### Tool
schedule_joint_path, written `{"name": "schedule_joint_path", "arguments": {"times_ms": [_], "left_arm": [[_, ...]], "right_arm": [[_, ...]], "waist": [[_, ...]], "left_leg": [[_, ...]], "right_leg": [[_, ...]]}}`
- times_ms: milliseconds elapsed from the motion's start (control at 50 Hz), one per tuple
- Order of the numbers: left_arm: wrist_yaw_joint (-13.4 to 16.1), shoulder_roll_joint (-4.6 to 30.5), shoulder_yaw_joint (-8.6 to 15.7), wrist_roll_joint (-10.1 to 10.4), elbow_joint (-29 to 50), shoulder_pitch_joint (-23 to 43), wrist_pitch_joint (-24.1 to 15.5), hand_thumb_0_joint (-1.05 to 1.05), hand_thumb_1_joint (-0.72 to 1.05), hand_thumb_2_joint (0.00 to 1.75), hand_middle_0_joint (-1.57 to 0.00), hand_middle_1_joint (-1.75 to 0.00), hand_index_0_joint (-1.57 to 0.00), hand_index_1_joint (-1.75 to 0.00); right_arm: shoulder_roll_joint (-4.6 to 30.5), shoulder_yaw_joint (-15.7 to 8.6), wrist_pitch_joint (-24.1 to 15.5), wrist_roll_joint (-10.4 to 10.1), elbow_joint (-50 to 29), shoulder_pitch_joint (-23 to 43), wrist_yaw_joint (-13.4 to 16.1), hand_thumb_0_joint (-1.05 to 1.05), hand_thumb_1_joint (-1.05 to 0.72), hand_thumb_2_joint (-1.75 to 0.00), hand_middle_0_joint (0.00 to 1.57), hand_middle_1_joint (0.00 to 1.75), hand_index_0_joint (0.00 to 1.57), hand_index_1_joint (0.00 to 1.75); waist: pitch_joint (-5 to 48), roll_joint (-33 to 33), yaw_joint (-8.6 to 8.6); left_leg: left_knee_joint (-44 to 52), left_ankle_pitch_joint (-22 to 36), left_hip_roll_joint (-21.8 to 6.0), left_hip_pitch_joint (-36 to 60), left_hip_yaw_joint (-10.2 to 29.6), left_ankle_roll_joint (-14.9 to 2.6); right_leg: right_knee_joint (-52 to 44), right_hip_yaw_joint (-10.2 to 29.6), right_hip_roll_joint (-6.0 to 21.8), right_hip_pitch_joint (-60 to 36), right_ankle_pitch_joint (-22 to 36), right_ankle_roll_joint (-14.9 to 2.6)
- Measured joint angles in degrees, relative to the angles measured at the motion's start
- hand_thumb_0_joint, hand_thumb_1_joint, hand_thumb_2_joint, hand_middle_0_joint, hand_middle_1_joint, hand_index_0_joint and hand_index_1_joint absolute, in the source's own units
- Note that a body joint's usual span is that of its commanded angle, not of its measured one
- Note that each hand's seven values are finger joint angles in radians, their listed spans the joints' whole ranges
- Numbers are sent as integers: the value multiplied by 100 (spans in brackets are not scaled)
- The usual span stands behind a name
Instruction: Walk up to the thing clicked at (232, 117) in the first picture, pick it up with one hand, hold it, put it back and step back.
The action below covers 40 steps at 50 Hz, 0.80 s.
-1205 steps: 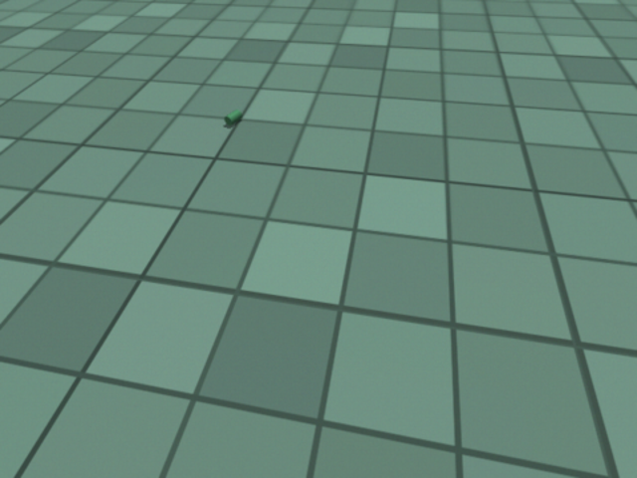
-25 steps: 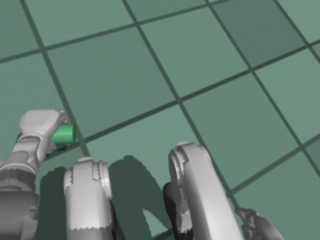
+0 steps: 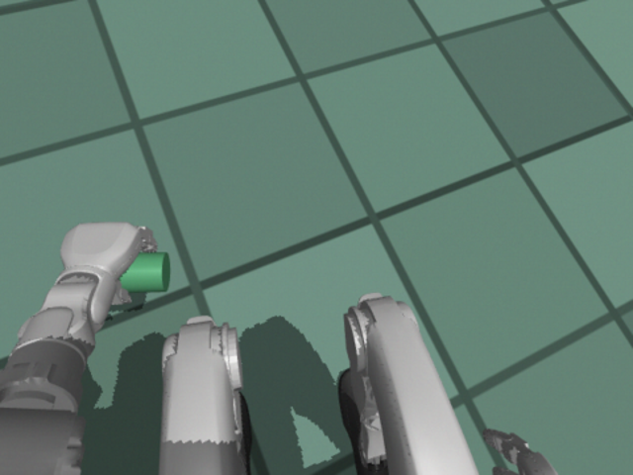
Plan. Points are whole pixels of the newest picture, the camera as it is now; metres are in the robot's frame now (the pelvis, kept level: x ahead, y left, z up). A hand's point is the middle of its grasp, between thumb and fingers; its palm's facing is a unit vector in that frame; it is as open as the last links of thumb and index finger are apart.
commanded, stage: lift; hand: left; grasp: from above
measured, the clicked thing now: (132, 272) +0.41 +0.24 -0.18
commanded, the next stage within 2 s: hold in 1.30 s
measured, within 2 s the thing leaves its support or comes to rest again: neither
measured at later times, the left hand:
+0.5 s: hand (23, 275) +0.36 +0.26 +0.04, palm faces -0.46 -0.04 -0.89, open 8.7 cm
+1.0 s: hand out of the picture +0.35 +0.26 +0.21, palm faces -0.49 -0.05 -0.87, open 8.7 cm
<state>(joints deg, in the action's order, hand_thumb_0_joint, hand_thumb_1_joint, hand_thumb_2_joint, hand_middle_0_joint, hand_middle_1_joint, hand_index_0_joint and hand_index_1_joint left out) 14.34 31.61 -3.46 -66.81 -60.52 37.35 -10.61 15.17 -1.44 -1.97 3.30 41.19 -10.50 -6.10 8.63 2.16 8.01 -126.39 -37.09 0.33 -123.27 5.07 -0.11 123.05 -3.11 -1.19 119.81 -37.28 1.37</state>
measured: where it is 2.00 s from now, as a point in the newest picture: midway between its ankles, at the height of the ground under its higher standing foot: (302, 461)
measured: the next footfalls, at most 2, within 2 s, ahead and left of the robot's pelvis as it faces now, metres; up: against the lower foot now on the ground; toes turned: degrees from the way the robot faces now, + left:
none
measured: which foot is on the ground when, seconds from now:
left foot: down 0.00-1.00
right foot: down 0.00-1.00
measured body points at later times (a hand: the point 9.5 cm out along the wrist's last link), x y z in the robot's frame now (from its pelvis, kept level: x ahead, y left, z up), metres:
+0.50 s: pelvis +0.01 +0.00 +0.15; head +0.16 +0.03 +0.57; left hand +0.38 +0.26 +0.09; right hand +0.15 -0.27 +0.03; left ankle +0.09 +0.12 -0.36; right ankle +0.10 -0.12 -0.36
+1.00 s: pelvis +0.06 +0.01 +0.30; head +0.13 +0.03 +0.74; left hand +0.37 +0.26 +0.26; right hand +0.16 -0.25 +0.18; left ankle +0.09 +0.12 -0.36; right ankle +0.10 -0.12 -0.36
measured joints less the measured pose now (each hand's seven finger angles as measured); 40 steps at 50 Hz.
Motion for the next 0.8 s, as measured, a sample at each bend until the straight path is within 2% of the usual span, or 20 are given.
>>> {"name": "schedule_joint_path", "arguments": {"times_ms": [60, 240, 480, 620, 800], "left_arm": [[-163, -25, -49, 91, 343, -232, -16, 1, 17, 35, -92, -17, -91, -23], [-337, -100, -148, 279, 1246, -887, 52, 0, 16, 37, -93, -18, -91, -24], [-602, -232, -327, 561, 2004, -1615, 446, 0, 12, 43, -94, -17, -92, -25], [-759, -318, -441, 693, 2116, -1948, 527, 0, 10, 44, -96, -15, -93, -24], [-881, -440, -506, 674, 1741, -2056, 408, 0, 10, 45, -96, -14, -93, -24]], "right_arm": [[9, -32, 49, -83, -81, -24, 47, 1, -91, -90, 20, 30, 20, 30], [53, -158, 165, -243, -257, 57, 232, 1, -91, -90, 20, 30, 20, 30], [-28, -137, 300, -433, -322, 69, 573, 1, -91, -90, 20, 30, 20, 30], [-120, -32, 323, -539, -207, -67, 770, 1, -91, -90, 20, 30, 20, 30], [-153, -11, 265, -572, -81, -313, 855, 1, -91, -90, 20, 30, 20, 30]], "waist": [[80, 9, -66], [193, -5, -214], [258, 0, -307], [228, -10, -333], [153, -18, -375]], "left_leg": [[233, 10, 0, 209, -19, 2], [1017, 55, 0, 1032, -78, 0], [2518, 215, -40, 2795, -166, -28], [3627, 385, -75, 4168, -245, -53], [4964, 674, -109, 5696, -346, -77]], "right_leg": [[-220, 15, 9, -200, 7, -5], [-970, 62, 36, -999, 46, -10], [-2468, 136, 35, -2725, 243, 2], [-3574, 207, 22, -4062, 446, 9], [-4929, 300, 10, -5560, 783, 21]]}}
